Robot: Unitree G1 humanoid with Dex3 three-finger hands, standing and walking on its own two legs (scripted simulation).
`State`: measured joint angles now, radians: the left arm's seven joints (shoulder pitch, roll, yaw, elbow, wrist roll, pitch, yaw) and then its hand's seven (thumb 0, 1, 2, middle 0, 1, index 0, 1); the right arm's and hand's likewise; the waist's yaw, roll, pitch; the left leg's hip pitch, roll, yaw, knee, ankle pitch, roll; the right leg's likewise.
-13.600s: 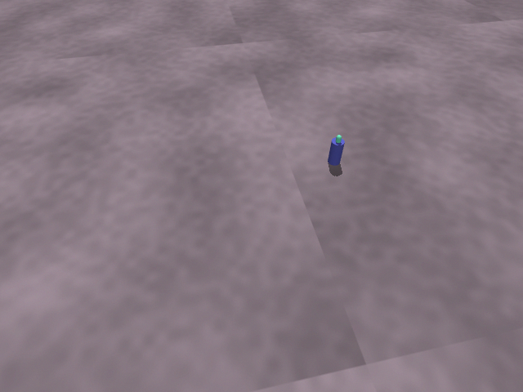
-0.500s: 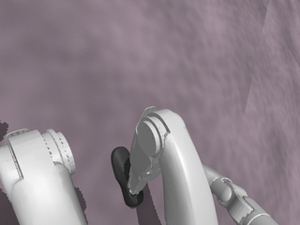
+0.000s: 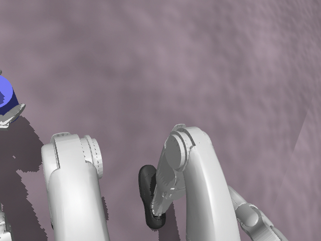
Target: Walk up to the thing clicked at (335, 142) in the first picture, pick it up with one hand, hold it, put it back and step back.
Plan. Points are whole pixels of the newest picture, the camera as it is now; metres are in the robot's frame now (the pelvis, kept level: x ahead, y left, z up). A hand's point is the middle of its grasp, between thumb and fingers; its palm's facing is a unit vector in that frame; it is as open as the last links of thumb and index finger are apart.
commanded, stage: settle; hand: left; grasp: from the side
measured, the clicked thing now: out of the picture +0.40 +0.31 -0.16
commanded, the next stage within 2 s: lift in 1.38 s
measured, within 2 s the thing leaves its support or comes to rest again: neither
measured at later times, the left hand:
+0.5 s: hand out of the picture +0.39 +0.30 -0.05, palm faces +0.30 -0.95 -0.07, open 9.7 cm
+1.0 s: hand out of the picture +0.40 +0.29 +0.00, palm faces +0.32 -0.95 -0.06, open 9.8 cm
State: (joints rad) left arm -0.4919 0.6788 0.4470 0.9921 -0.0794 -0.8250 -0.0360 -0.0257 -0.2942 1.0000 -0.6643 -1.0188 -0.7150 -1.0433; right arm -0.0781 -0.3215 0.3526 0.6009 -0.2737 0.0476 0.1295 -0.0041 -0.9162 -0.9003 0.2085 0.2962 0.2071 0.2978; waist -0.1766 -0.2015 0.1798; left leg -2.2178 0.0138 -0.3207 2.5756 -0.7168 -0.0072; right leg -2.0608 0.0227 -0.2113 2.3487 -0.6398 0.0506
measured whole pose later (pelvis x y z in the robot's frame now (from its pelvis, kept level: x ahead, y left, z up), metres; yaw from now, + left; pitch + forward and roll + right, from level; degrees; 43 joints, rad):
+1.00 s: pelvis +0.02 -0.02 +0.05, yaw +8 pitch +32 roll -6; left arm -0.51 0.41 0.44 0.81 -0.12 -0.56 -0.18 -0.03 -0.38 1.10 -0.69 -1.03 -0.74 -1.06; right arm 0.07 -0.29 0.05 0.68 -0.08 0.01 0.05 0.00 -0.91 -0.90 0.21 0.30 0.20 0.30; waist -0.13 -0.01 -0.10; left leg -2.18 0.03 -0.13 2.33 -0.70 -0.03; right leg -2.13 -0.02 -0.06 2.26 -0.68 0.01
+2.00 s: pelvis +0.02 -0.02 +0.12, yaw +10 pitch +33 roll -4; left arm -0.42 0.35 0.38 0.61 -0.16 -0.44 -0.18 -0.03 -0.40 1.14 -0.70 -1.04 -0.75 -1.06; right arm 0.12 -0.27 0.00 0.66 -0.02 -0.03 0.01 0.00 -0.94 -0.90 0.21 0.30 0.20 0.30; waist -0.09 0.02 -0.16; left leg -2.00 0.03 -0.08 2.10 -0.68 -0.02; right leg -1.96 -0.03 -0.04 2.06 -0.68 0.01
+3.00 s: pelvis +0.07 +0.00 +0.36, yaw +13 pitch +17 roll -3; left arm -0.11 0.25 0.14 0.37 -0.16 -0.30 -0.02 -0.03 -0.41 1.14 -0.70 -1.03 -0.75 -1.06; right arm 0.22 -0.22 0.03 0.66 0.02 -0.07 -0.05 0.01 -0.92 -0.90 0.21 0.30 0.20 0.30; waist -0.05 0.02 -0.11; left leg -0.99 0.04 -0.04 1.23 -0.54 -0.01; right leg -0.95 -0.02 -0.05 1.18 -0.51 0.02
